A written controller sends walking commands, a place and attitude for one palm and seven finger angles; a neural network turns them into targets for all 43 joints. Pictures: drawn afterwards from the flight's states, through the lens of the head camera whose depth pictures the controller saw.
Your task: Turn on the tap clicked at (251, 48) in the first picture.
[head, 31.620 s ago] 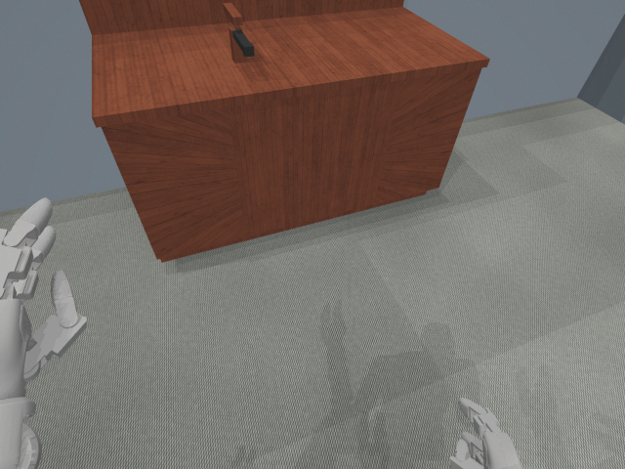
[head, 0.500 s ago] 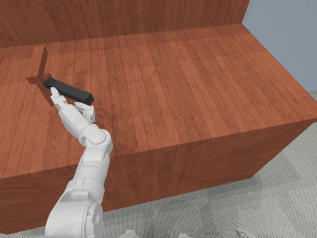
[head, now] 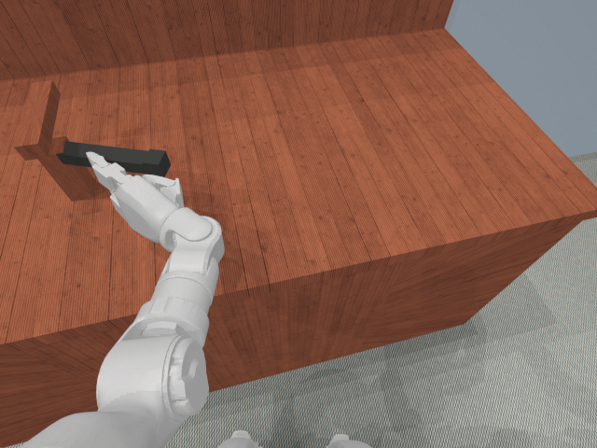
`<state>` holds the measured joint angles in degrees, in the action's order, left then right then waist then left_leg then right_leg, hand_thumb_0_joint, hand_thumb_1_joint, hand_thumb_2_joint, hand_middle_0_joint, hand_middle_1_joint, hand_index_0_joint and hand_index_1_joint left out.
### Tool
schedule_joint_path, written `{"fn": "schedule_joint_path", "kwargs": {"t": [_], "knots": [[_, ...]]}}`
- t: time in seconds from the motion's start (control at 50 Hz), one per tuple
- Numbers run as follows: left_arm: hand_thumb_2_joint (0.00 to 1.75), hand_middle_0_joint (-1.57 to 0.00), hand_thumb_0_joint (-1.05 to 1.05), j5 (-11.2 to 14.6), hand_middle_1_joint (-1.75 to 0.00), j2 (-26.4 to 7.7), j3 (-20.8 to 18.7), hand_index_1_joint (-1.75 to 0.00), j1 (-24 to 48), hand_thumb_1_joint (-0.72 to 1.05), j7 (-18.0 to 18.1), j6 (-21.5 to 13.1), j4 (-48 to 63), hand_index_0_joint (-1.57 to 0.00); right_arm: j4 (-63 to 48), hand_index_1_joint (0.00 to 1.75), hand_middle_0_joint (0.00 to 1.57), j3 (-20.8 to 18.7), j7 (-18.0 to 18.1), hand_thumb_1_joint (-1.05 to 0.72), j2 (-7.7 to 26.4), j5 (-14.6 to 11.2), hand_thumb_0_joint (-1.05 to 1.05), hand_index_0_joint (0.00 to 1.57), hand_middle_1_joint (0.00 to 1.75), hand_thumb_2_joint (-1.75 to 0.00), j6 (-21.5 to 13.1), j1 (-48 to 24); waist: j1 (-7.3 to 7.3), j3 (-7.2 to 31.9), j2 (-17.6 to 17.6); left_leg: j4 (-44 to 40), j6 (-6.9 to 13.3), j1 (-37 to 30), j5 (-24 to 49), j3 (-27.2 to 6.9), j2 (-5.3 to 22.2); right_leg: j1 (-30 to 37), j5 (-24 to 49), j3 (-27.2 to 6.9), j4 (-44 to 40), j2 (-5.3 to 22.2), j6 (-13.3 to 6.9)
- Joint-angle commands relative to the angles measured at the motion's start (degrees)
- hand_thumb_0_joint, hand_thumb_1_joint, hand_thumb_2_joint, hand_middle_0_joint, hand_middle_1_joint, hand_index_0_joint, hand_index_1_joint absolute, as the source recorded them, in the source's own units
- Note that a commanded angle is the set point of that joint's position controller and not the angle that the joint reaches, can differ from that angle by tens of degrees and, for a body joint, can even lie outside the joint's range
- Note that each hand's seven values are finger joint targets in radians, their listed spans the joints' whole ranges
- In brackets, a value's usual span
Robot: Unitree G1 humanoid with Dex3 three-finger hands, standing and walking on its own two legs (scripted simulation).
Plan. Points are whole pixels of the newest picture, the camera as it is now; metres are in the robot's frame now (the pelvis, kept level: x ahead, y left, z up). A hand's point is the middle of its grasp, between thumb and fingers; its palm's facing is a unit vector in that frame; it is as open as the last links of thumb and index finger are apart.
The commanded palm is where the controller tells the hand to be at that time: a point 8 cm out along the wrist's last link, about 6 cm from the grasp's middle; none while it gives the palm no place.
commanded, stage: push the lever round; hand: left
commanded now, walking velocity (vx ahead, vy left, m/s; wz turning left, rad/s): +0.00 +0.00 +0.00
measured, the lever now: (156, 163) +0.50 +0.19 +0.08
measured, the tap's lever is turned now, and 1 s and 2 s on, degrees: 67 83 83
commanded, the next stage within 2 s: lift the hand up off the lever in 0.40 s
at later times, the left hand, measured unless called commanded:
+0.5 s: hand (179, 168) +0.50 +0.16 +0.08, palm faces +0.78 -0.62 -0.14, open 8.1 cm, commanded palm +0.44 +0.18 +0.07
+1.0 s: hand (167, 163) +0.50 +0.18 +0.08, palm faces +0.77 -0.63 -0.11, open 7.8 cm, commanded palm +0.43 +0.19 +0.09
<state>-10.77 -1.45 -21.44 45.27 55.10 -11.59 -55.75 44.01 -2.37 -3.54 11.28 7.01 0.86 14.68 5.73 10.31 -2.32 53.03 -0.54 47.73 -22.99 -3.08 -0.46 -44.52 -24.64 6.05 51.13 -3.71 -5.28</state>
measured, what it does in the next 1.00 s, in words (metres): stands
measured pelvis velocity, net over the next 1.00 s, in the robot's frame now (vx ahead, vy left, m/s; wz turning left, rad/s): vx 0.02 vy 0.02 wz -0.02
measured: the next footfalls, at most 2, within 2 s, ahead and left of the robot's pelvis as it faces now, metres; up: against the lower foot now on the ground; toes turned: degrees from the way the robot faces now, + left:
none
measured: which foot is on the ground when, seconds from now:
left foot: down 0.00-1.00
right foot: down 0.00-1.00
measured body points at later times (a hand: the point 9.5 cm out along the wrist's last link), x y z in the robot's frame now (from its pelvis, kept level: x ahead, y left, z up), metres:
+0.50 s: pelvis +0.00 +0.00 +0.00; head +0.08 +0.01 +0.44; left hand +0.45 +0.19 +0.09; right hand +0.04 -0.25 -0.13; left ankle +0.02 +0.12 -0.68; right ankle +0.00 -0.06 -0.68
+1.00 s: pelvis +0.02 +0.02 +0.01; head +0.09 +0.02 +0.45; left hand +0.45 +0.20 +0.09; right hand +0.05 -0.23 -0.12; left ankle +0.02 +0.12 -0.68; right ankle +0.00 -0.06 -0.68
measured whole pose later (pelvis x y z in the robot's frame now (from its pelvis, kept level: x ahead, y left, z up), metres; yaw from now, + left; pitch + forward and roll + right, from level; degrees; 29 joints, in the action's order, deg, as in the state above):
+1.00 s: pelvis +0.02 +0.02 +0.01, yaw -1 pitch +18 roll -2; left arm -10.6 -3.3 -24.0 47.4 54.1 -9.8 -55.6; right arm 44.2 -2.9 -5.7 11.5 7.7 -0.1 18.5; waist 7.2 10.6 -2.3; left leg 51.1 0.6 45.5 -23.8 -2.1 -0.1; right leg -41.8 -24.1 4.9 47.5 -4.1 -4.0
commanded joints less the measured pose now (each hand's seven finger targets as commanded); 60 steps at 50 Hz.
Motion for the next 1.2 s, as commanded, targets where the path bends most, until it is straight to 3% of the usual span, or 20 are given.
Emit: {"fn": "schedule_joint_path", "kwargs": {"t": [0.0,0.08,0.16,0.28,0.34,0.38,0.42,0.54,0.56,0.58,0.62,0.74,0.76,0.82,0.86,0.94,0.96,1.04,1.08,1.18], "knots": [[0.90,-0.15,0.00,-2.22,-0.15,-9.48,1.19,-0.15,26.02,0.90,-0.38,-2.63,11.12,-0.15,-5.35,0.30,0.20,-2.35,0.71,-0.90,7.71,-0.16,0.00,0.20,0.30,-0.90,-1.53,2.71,1.71,21.72,4.10,-3.07,1.77,-9.95,13.43,1.66,-0.24,14.29,22.69,-5.49,-8.91,3.89,5.17],[0.90,-0.15,0.00,-2.77,-0.15,-9.05,2.00,-0.15,28.67,0.90,-0.27,-2.91,10.24,-0.15,-4.76,0.30,0.20,-2.34,0.71,-0.90,7.68,-0.02,0.00,0.20,0.30,-0.90,-1.78,3.04,2.51,20.78,2.17,-3.10,1.81,-10.01,12.77,1.66,-0.23,12.60,20.71,-5.38,-8.90,3.70,4.99],[0.90,-0.15,0.00,-3.56,-0.15,-11.87,-0.21,-0.15,29.46,0.90,0.04,-3.11,8.56,-0.15,-4.35,0.30,0.20,-2.47,0.92,-0.90,7.94,0.10,0.00,0.20,0.30,-0.90,-1.90,3.46,2.34,21.41,2.01,-2.83,1.92,-8.57,11.63,1.85,-0.40,13.26,20.66,-5.99,-9.00,3.94,5.10],[0.90,-0.15,0.00,-3.86,-0.15,-11.30,1.17,-0.15,33.96,0.90,0.40,-3.39,6.30,-0.15,-4.12,0.30,0.20,-2.19,1.07,-0.90,7.93,0.05,0.00,0.20,0.30,-0.90,-2.21,3.78,4.18,20.23,1.49,-3.06,2.14,-8.18,9.44,1.86,-0.26,10.95,17.07,-6.00,-9.71,3.79,5.21],[0.90,-0.15,0.00,-3.80,-0.15,-13.90,-0.86,-0.15,33.94,0.90,0.67,-3.24,4.04,-0.15,-4.20,0.30,0.20,-2.13,1.28,-0.90,8.27,0.07,0.00,0.20,0.30,-0.90,-2.38,4.40,4.30,20.74,3.65,-2.93,2.32,-6.27,8.20,1.96,-0.35,12.11,17.02,-6.69,-10.21,4.00,5.59],[0.90,-0.15,0.00,-3.94,-0.15,-14.97,-1.53,-0.15,34.96,0.90,0.68,-3.19,3.61,-0.15,-4.05,0.30,0.20,-2.11,1.30,-0.90,8.31,0.09,0.00,0.20,0.30,-0.90,-2.27,4.92,4.18,21.68,1.88,-2.90,2.26,-6.35,8.66,1.89,-0.34,11.94,17.19,-6.62,-9.61,4.04,5.48],[0.90,-0.15,0.00,-4.16,-0.15,-13.50,-0.30,-0.15,35.92,0.90,0.70,-3.16,3.14,-0.15,-3.98,0.30,0.20,-2.09,1.22,-0.90,8.22,0.24,0.00,0.20,0.30,-0.90,-2.33,5.46,4.86,22.36,1.77,-2.76,2.27,-7.49,9.97,2.02,-0.23,11.42,18.42,-6.34,-9.52,3.83,5.50],[0.90,-0.15,0.00,-3.01,-0.15,-16.23,-3.57,-0.15,34.75,0.90,0.50,-2.79,2.08,-0.15,-4.32,0.30,0.20,-2.09,0.47,-0.90,8.73,0.41,0.00,0.20,0.30,-0.90,-2.29,7.72,3.70,24.72,1.44,-2.75,2.00,-7.90,13.01,1.97,-0.15,13.71,23.43,-5.97,-9.05,3.74,5.71],[0.90,-0.15,0.00,-3.05,-0.15,-17.00,-4.79,-0.15,33.36,0.90,0.51,-2.99,2.74,-0.15,-4.27,0.30,0.20,-2.37,0.37,-0.90,8.87,0.45,0.00,0.20,0.30,-0.90,-2.15,8.26,2.59,26.06,0.28,-2.86,1.85,-8.90,14.87,1.69,-0.20,14.21,24.03,-5.54,-8.18,3.41,5.26],[0.90,-0.15,0.00,-3.01,-0.15,-14.41,-2.64,-0.15,33.17,0.90,0.34,-2.98,3.16,-0.15,-4.53,0.30,0.20,-2.30,0.12,-0.90,8.60,0.39,0.00,0.20,0.30,-0.90,-2.08,8.26,3.20,25.97,0.06,-2.98,1.77,-10.31,16.03,1.78,-0.06,13.40,23.87,-5.04,-8.17,3.05,5.12],[0.90,-0.15,0.00,-2.97,-0.15,-13.39,-2.17,-0.15,31.95,0.90,0.20,-2.75,3.35,-0.15,-4.59,0.30,0.20,-2.34,-0.28,-0.90,8.63,0.49,0.00,0.20,0.30,-0.90,-2.13,8.63,3.32,25.06,0.75,-3.08,1.78,-11.08,16.90,2.15,0.07,13.30,24.57,-4.72,-8.83,2.87,5.18],[0.90,-0.15,0.00,-2.21,-0.15,-12.09,-1.42,-0.15,31.06,0.90,0.09,-2.27,6.52,-0.15,-4.26,0.30,0.20,-2.74,-0.95,-0.90,8.89,0.33,0.00,0.20,0.30,-0.90,-2.17,8.87,3.17,23.03,2.16,-4.24,1.52,-13.01,17.98,1.68,0.39,13.86,24.28,-4.09,-9.67,2.41,4.86],[0.90,-0.15,0.00,-2.09,-0.15,-13.11,-2.95,-0.15,29.62,0.90,0.15,-2.26,7.26,-0.15,-4.15,0.30,0.20,-2.96,-0.95,-0.90,9.09,0.48,0.00,0.20,0.30,-0.90,-2.25,8.89,2.20,23.45,1.18,-4.30,1.50,-13.51,19.09,1.64,0.34,14.11,24.85,-4.01,-9.25,2.23,4.60],[0.90,-0.15,0.00,-2.16,-0.15,-10.72,-0.31,-0.15,30.30,0.90,-0.26,-1.98,8.73,-0.15,-4.01,0.30,0.20,-2.88,-1.20,-0.90,8.73,0.42,0.00,0.20,0.30,-0.90,-2.17,8.59,3.03,22.33,1.15,-4.67,1.24,-14.88,19.82,1.48,0.60,13.31,24.20,-3.66,-9.35,2.19,4.49],[0.90,-0.15,0.00,-2.62,-0.15,-11.48,-1.29,-0.15,28.97,0.90,-0.13,-1.55,9.22,-0.15,-3.83,0.30,0.20,-3.06,-1.35,-0.90,8.97,0.54,0.00,0.20,0.30,-0.90,-2.19,8.53,2.10,21.94,-0.48,-4.89,0.95,-16.06,21.33,1.21,0.71,12.77,23.91,-3.25,-9.05,2.04,4.06],[0.90,-0.15,0.00,-2.29,-0.15,-9.05,1.30,-0.15,28.27,0.90,-0.57,-0.94,13.35,-0.15,-4.30,0.30,0.20,-3.11,-1.68,-0.90,8.56,0.54,0.00,0.20,0.30,-0.90,-2.15,7.81,2.05,23.26,-0.88,-4.71,0.49,-18.97,24.51,1.36,0.94,13.44,25.80,-3.00,-9.31,1.84,3.90],[0.90,-0.15,0.00,-2.07,-0.15,-10.31,-0.46,-0.15,26.56,0.90,-0.55,-0.81,14.11,-0.15,-4.38,0.30,0.20,-3.26,-1.53,-0.90,8.70,0.58,0.00,0.20,0.30,-0.90,-2.08,7.88,1.15,24.08,-0.82,-4.57,0.41,-19.22,26.01,1.26,0.86,14.40,27.27,-3.06,-8.91,1.89,3.86],[0.90,-0.15,0.00,-1.48,-0.15,-8.01,2.22,-0.15,26.95,0.90,-1.38,0.65,14.21,-0.15,-4.50,0.30,0.20,-3.02,-1.39,-0.90,8.45,0.17,0.00,0.20,0.30,-0.90,-1.76,6.69,2.25,21.25,1.48,-5.36,0.44,-18.49,24.05,1.24,0.93,14.48,26.42,-3.00,-9.60,2.13,4.20],[0.90,-0.15,0.00,-1.28,-0.15,-8.42,2.06,-0.15,26.62,0.90,-1.59,0.80,15.77,-0.15,-4.50,0.30,0.20,-3.08,-1.26,-0.90,8.55,-0.02,0.00,0.20,0.30,-0.90,-1.71,6.34,1.68,21.22,0.42,-5.80,0.23,-19.71,24.70,0.92,1.00,14.48,25.55,-2.87,-9.75,2.09,3.87],[0.90,-0.15,0.00,-1.12,-0.15,-4.82,6.07,-0.15,27.44,0.90,-2.13,1.21,17.95,-0.15,-4.02,0.30,0.20,-3.02,-1.19,-0.90,8.15,-0.04,0.00,0.20,0.30,-0.90,-1.86,4.79,1.97,21.02,-1.57,-6.12,-0.85,-22.84,26.14,-0.25,1.50,12.28,22.95,-2.32,-9.56,1.79,3.50]]}}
